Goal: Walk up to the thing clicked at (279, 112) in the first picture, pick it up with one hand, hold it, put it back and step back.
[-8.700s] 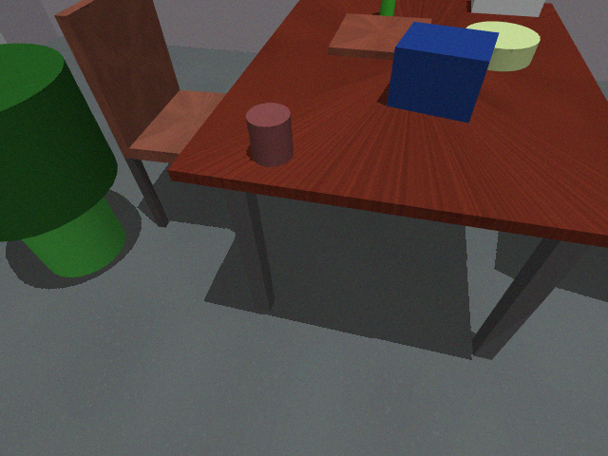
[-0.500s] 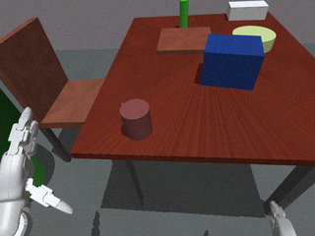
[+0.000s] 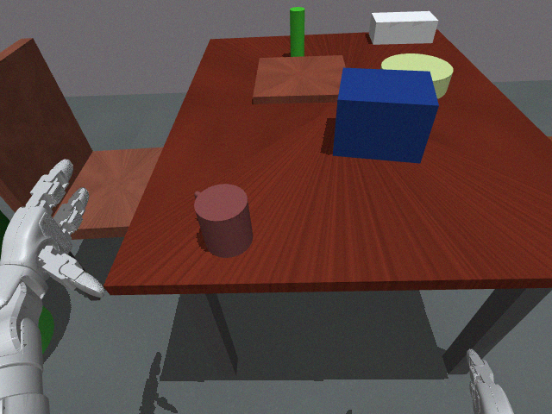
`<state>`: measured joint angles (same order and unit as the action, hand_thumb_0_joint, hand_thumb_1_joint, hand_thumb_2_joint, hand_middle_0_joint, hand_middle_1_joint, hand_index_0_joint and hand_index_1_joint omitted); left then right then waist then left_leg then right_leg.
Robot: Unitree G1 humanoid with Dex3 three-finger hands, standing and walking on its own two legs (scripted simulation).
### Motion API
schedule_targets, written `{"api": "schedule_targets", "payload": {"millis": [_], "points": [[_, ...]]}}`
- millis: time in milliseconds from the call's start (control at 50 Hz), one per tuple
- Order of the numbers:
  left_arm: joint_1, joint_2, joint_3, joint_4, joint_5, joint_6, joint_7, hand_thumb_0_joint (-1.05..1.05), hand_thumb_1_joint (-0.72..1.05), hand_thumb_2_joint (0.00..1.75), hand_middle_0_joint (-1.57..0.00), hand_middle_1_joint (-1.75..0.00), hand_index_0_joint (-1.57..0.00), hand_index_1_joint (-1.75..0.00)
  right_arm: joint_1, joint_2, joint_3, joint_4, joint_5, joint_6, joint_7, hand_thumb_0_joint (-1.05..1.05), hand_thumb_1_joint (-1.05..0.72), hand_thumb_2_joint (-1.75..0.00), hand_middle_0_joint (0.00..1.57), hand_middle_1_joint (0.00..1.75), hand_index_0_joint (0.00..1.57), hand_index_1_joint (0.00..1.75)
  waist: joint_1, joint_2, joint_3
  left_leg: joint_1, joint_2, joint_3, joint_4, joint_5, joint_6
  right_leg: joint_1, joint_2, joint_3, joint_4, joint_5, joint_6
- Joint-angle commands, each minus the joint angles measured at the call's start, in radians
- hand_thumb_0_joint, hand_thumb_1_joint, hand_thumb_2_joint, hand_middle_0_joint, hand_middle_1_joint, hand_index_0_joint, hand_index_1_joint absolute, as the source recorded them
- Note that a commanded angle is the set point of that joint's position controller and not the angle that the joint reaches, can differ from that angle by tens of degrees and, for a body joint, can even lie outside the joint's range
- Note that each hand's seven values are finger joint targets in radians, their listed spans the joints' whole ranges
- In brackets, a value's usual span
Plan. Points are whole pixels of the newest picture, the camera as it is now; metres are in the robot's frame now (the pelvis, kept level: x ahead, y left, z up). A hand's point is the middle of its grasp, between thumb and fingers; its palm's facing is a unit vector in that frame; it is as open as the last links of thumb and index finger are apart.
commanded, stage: go down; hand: left
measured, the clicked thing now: (219, 216) +0.47 +0.13 +0.02
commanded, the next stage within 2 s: none
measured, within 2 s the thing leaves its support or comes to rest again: neither
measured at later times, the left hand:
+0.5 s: hand (81, 204) +0.37 +0.29 +0.16, palm faces +0.03 -1.00 +0.00, open 17.5 cm
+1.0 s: hand (82, 187) +0.41 +0.31 +0.16, palm faces +0.03 -1.00 +0.00, open 17.5 cm
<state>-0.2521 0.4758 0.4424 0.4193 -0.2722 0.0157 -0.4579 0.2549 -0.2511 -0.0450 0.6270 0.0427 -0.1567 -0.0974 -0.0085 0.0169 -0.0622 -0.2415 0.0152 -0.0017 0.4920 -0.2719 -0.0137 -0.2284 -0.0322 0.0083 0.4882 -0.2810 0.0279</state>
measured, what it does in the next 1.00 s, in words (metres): stands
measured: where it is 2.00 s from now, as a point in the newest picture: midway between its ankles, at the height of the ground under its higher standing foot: outside the picture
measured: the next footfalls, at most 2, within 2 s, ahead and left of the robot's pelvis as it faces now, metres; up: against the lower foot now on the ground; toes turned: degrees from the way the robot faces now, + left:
none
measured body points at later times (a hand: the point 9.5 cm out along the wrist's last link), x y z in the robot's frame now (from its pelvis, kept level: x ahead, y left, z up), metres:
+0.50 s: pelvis -0.01 +0.00 +0.00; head +0.00 +0.00 +0.45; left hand +0.36 +0.35 +0.16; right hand +0.14 -0.26 -0.08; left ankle -0.01 +0.13 -0.74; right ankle -0.02 -0.14 -0.74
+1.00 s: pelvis +0.00 +0.00 +0.00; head +0.03 +0.01 +0.44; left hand +0.40 +0.36 +0.16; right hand +0.15 -0.26 -0.09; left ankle -0.01 +0.13 -0.74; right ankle -0.02 -0.14 -0.74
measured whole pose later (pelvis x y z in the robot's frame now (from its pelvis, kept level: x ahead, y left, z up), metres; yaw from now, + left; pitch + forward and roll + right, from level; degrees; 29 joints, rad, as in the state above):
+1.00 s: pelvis +0.00 +0.00 +0.00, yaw +0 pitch +8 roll -1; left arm -0.65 0.71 0.49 0.96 -0.22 -0.05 -0.56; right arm 0.19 -0.24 0.03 0.70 0.01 -0.19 -0.12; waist -0.07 0.01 -0.10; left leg -0.41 0.03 -0.01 0.55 -0.29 -0.01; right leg -0.37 -0.02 0.00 0.51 -0.28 0.03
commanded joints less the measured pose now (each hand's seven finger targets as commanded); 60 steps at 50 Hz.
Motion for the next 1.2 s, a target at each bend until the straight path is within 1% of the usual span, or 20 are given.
{"api": "schedule_targets", "payload": {"millis": [0, 120, 140, 240, 260, 320, 460, 540, 580, 640, 660, 760, 780, 800, 840, 900, 1020, 1060, 1100, 1180], "points": [[-0.380, 0.301, 0.091, -0.210, -0.024, -0.064, -0.005, 0.00, -0.52, 0.03, -0.04, -0.01, -0.03, -0.02, -0.124, -0.127, -0.040, -0.139, -0.010, -0.061, -0.006, 0.00, 0.54, -0.05, 0.05, 0.05, 0.05, 0.05, 0.018, 0.074, -0.208, 0.124, -0.013, 0.012, -0.037, 0.357, 0.018, 0.017, 0.031, -0.055, -0.038, 0.320, -0.033], [-0.478, 0.336, 0.093, -0.119, -0.024, -0.050, -0.014, 0.00, -0.52, 0.03, -0.04, -0.01, -0.03, -0.02, -0.141, -0.156, -0.056, -0.099, -0.012, -0.071, -0.026, 0.00, 0.55, -0.05, 0.05, 0.05, 0.05, 0.05, -0.002, 0.071, -0.218, 0.135, -0.008, 0.000, -0.047, 0.300, 0.016, -0.021, 0.036, -0.059, -0.045, 0.271, -0.036], [-0.509, 0.331, 0.077, -0.097, -0.022, -0.045, -0.020, 0.00, -0.51, 0.03, -0.04, -0.01, -0.03, -0.02, -0.121, -0.118, -0.021, -0.086, -0.012, -0.070, -0.026, 0.00, 0.55, -0.05, 0.05, 0.05, 0.05, 0.05, -0.008, 0.057, -0.217, 0.133, -0.010, 0.002, -0.043, 0.297, 0.021, -0.020, 0.033, -0.056, -0.051, 0.276, -0.032], [-0.586, 0.388, 0.076, 0.024, -0.003, -0.049, -0.032, 0.00, -0.50, 0.03, -0.04, 0.00, -0.03, -0.01, -0.100, -0.149, -0.043, -0.067, -0.018, -0.077, -0.039, 0.00, 0.55, -0.05, 0.05, 0.05, 0.05, 0.05, -0.027, 0.048, -0.227, 0.124, -0.022, 0.011, -0.034, 0.274, 0.030, -0.046, 0.027, -0.048, -0.054, 0.278, -0.026], [-0.607, 0.380, 0.069, 0.038, -0.004, -0.051, -0.038, 0.00, -0.49, 0.04, -0.04, -0.01, -0.03, -0.02, -0.089, -0.109, -0.004, -0.046, -0.020, -0.076, -0.035, 0.00, 0.55, -0.05, 0.05, 0.05, 0.05, 0.05, -0.019, 0.054, -0.227, 0.126, -0.023, 0.010, -0.029, 0.282, 0.031, -0.052, 0.027, -0.049, -0.052, 0.285, -0.026], [-0.636, 0.416, 0.072, 0.110, -0.001, -0.064, -0.053, 0.00, -0.50, 0.03, -0.04, 0.00, -0.03, -0.01, -0.120, -0.140, -0.023, -0.058, -0.022, -0.083, -0.039, 0.00, 0.55, -0.05, 0.05, 0.05, 0.05, 0.05, -0.023, 0.055, -0.227, 0.112, -0.024, 0.009, -0.032, 0.255, 0.030, -0.067, 0.028, -0.049, -0.055, 0.260, -0.027], [-0.717, 0.471, 0.077, 0.221, 0.013, -0.096, -0.068, 0.00, -0.53, 0.02, -0.04, -0.01, -0.04, -0.01, -0.131, -0.123, 0.013, -0.061, -0.026, -0.089, -0.038, 0.00, 0.55, -0.05, 0.05, 0.05, 0.05, 0.05, -0.023, 0.070, -0.274, 0.104, -0.018, 0.001, -0.023, 0.241, 0.025, -0.085, 0.033, -0.048, -0.049, 0.235, -0.031], [-0.778, 0.527, 0.091, 0.233, 0.018, -0.117, -0.068, 0.00, -0.50, 0.03, -0.04, 0.00, -0.04, -0.01, -0.178, -0.161, -0.009, -0.107, -0.026, -0.096, -0.043, 0.00, 0.55, -0.05, 0.05, 0.05, 0.05, 0.05, -0.033, 0.075, -0.321, 0.115, -0.011, -0.005, -0.009, 0.272, 0.022, -0.083, 0.036, -0.047, -0.044, 0.254, -0.033], [-0.763, 0.524, 0.096, 0.264, 0.020, -0.120, -0.068, 0.00, -0.49, 0.03, -0.04, 0.00, -0.04, -0.01, -0.140, -0.114, 0.027, -0.058, -0.026, -0.091, -0.037, 0.00, 0.55, -0.05, 0.05, 0.05, 0.05, 0.05, -0.023, 0.089, -0.306, 0.083, -0.013, -0.005, -0.008, 0.272, 0.022, -0.071, 0.035, -0.046, -0.039, 0.257, -0.032], [-0.783, 0.528, 0.085, 0.272, 0.019, -0.127, -0.072, 0.00, -0.50, 0.03, -0.04, -0.01, -0.03, -0.01, -0.154, -0.149, -0.005, -0.062, -0.025, -0.092, -0.043, 0.00, 0.55, -0.05, 0.05, 0.05, 0.05, 0.05, -0.040, 0.098, -0.319, 0.102, -0.010, -0.002, 0.003, 0.300, 0.023, -0.100, 0.036, -0.043, -0.033, 0.277, -0.033], [-0.796, 0.542, 0.091, 0.283, 0.024, -0.126, -0.072, 0.00, -0.51, 0.02, -0.05, 0.00, -0.04, -0.01, -0.159, -0.134, 0.016, -0.073, -0.027, -0.093, -0.043, 0.00, 0.55, -0.05, 0.05, 0.05, 0.05, 0.05, -0.040, 0.092, -0.332, 0.105, -0.011, 0.000, 0.009, 0.311, 0.026, -0.090, 0.036, -0.044, -0.034, 0.288, -0.030], [-0.781, 0.547, 0.089, 0.316, 0.026, -0.132, -0.082, 0.00, -0.50, 0.02, -0.04, 0.00, -0.04, -0.01, -0.137, -0.141, 0.007, -0.048, -0.027, -0.094, -0.041, 0.00, 0.54, -0.05, 0.05, 0.05, 0.05, 0.05, -0.048, 0.109, -0.329, 0.105, -0.003, -0.008, 0.014, 0.316, 0.019, -0.117, 0.042, -0.050, -0.028, 0.275, -0.036], [-0.791, 0.554, 0.093, 0.314, 0.027, -0.135, -0.087, 0.00, -0.50, 0.02, -0.04, 0.00, -0.03, -0.01, -0.137, -0.112, 0.032, -0.048, -0.026, -0.091, -0.038, 0.00, 0.54, -0.05, 0.05, 0.05, 0.05, 0.05, -0.045, 0.104, -0.323, 0.088, -0.007, -0.003, 0.017, 0.313, 0.024, -0.110, 0.039, -0.045, -0.035, 0.283, -0.031], [-0.781, 0.560, 0.097, 0.314, 0.023, -0.134, -0.087, 0.00, -0.51, 0.02, -0.04, 0.00, -0.03, -0.01, -0.155, -0.156, 0.003, -0.086, -0.028, -0.095, -0.041, 0.00, 0.54, -0.05, 0.05, 0.05, 0.05, 0.05, -0.053, 0.096, -0.351, 0.104, -0.006, -0.004, 0.024, 0.343, 0.024, -0.102, 0.039, -0.046, -0.026, 0.309, -0.031], [-0.801, 0.558, 0.096, 0.315, 0.018, -0.134, -0.094, 0.00, -0.51, 0.02, -0.04, -0.01, -0.04, -0.01, -0.128, -0.119, 0.033, -0.055, -0.026, -0.089, -0.035, 0.00, 0.54, -0.05, 0.05, 0.05, 0.05, 0.05, -0.052, 0.110, -0.357, 0.109, -0.003, -0.005, 0.034, 0.385, 0.024, -0.109, 0.039, -0.045, -0.021, 0.334, -0.033], [-0.798, 0.572, 0.100, 0.331, 0.024, -0.130, -0.100, 0.00, -0.52, 0.03, -0.04, -0.01, -0.03, -0.01, -0.118, -0.142, 0.014, -0.050, -0.029, -0.089, -0.036, 0.00, 0.54, -0.05, 0.05, 0.05, 0.05, 0.05, -0.061, 0.113, -0.362, 0.118, 0.002, -0.009, 0.044, 0.417, 0.023, -0.127, 0.041, -0.047, -0.014, 0.349, -0.033], [-0.781, 0.583, 0.118, 0.365, 0.022, -0.128, -0.103, 0.00, -0.52, 0.02, -0.04, -0.01, -0.03, -0.01, -0.136, -0.168, 0.002, -0.112, -0.028, -0.088, -0.035, 0.00, 0.54, -0.05, 0.05, 0.05, 0.05, 0.05, -0.060, 0.090, -0.374, 0.119, 0.002, -0.011, 0.048, 0.415, 0.023, -0.115, 0.042, -0.049, -0.012, 0.346, -0.032], [-0.844, 0.588, 0.102, 0.313, 0.031, -0.135, -0.100, 0.00, -0.52, 0.04, -0.03, -0.01, -0.03, -0.02, -0.112, -0.132, 0.023, -0.078, -0.029, -0.087, -0.032, 0.00, 0.54, -0.05, 0.05, 0.05, 0.05, 0.05, -0.056, 0.116, -0.350, 0.092, -0.004, -0.008, 0.049, 0.380, 0.026, -0.130, 0.039, -0.044, -0.011, 0.331, -0.031], [-0.817, 0.593, 0.109, 0.334, 0.027, -0.129, -0.099, 0.00, -0.52, 0.03, -0.04, -0.01, -0.03, -0.01, -0.131, -0.159, -0.007, -0.102, -0.027, -0.087, -0.039, 0.00, 0.54, -0.05, 0.05, 0.05, 0.05, 0.05, -0.058, 0.108, -0.367, 0.086, -0.012, -0.004, 0.048, 0.362, 0.031, -0.109, 0.034, -0.042, -0.012, 0.334, -0.028], [-0.835, 0.594, 0.103, 0.351, 0.030, -0.131, -0.111, 0.00, -0.52, 0.02, -0.03, 0.00, -0.03, -0.01, -0.105, -0.124, 0.028, -0.081, -0.027, -0.086, -0.030, 0.00, 0.53, -0.05, 0.05, 0.05, 0.05, 0.05, -0.061, 0.140, -0.354, 0.107, -0.001, -0.011, 0.060, 0.418, 0.022, -0.150, 0.042, -0.049, -0.002, 0.337, -0.034]]}}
